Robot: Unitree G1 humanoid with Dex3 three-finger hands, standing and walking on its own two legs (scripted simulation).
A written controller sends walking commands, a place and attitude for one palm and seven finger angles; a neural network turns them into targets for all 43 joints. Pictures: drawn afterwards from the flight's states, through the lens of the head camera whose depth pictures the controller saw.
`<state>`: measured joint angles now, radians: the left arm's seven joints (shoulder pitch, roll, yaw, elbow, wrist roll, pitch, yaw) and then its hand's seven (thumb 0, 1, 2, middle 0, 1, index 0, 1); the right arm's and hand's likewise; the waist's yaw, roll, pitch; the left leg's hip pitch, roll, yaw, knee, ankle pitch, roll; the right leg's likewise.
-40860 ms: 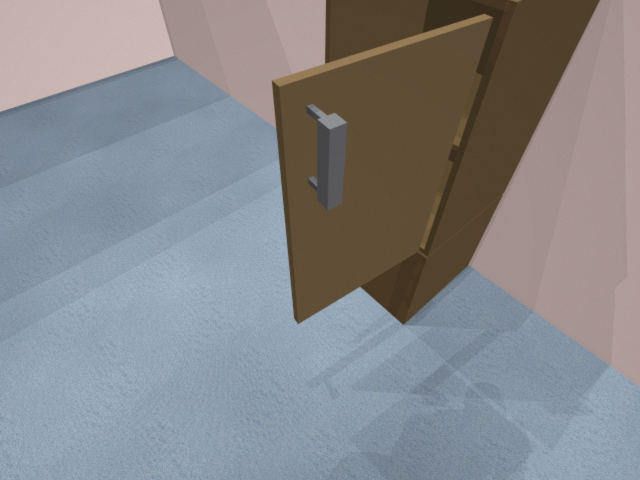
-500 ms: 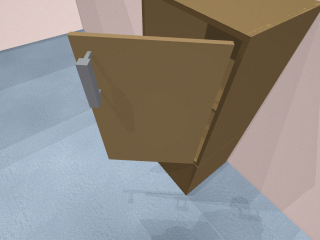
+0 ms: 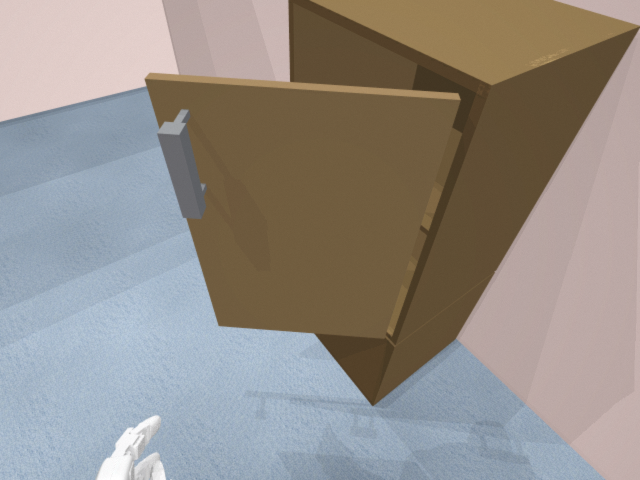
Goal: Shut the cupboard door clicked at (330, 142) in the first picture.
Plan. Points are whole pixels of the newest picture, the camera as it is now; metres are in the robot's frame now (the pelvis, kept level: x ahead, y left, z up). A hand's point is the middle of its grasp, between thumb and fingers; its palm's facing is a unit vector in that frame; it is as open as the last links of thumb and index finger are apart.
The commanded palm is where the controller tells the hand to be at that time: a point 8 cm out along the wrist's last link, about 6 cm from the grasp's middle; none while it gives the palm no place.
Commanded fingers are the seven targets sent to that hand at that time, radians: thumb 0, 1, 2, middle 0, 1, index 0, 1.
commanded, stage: raise the hand and make a fist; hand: left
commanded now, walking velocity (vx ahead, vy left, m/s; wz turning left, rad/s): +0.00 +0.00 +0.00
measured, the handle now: (189, 164) +0.48 +0.21 +0.15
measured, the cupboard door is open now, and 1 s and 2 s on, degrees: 50 50 50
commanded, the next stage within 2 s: bring the fist close to the handle in 1.80 s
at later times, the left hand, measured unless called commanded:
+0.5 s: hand (175, 428) +0.18 +0.17 +0.01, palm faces +0.01 -1.00 -0.06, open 5.2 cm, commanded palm +0.14 +0.23 +0.03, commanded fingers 0.00 0.90 0.90 -0.77 -0.92 -0.77 -0.92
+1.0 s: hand (161, 361) +0.22 +0.19 +0.08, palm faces +0.01 -1.00 -0.08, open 3.2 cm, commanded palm +0.19 +0.24 +0.10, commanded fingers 0.00 0.90 0.90 -1.23 -1.42 -1.23 -1.42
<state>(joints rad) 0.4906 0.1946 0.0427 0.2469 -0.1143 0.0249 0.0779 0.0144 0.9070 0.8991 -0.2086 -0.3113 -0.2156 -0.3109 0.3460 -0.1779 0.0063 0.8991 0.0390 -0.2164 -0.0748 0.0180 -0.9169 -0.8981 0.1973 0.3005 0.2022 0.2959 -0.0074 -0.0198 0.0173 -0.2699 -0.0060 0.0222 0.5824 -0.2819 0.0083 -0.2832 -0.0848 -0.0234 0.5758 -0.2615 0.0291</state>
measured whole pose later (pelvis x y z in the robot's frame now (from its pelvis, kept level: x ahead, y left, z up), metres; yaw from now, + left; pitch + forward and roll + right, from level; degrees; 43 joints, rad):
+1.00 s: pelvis +0.03 -0.01 -0.02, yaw +1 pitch +3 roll -2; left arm 0.45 0.28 0.19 -0.29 -0.29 -0.15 -0.26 0.01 0.90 0.90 -1.05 -1.23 -1.06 -1.23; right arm 0.26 -0.23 0.03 0.55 0.06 -0.30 -0.08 0.02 -0.90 -0.90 0.20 0.30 0.20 0.30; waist 0.03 0.02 -0.07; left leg -0.46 0.02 -0.03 0.84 -0.44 0.00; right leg -0.43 -0.05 -0.05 0.78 -0.40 0.04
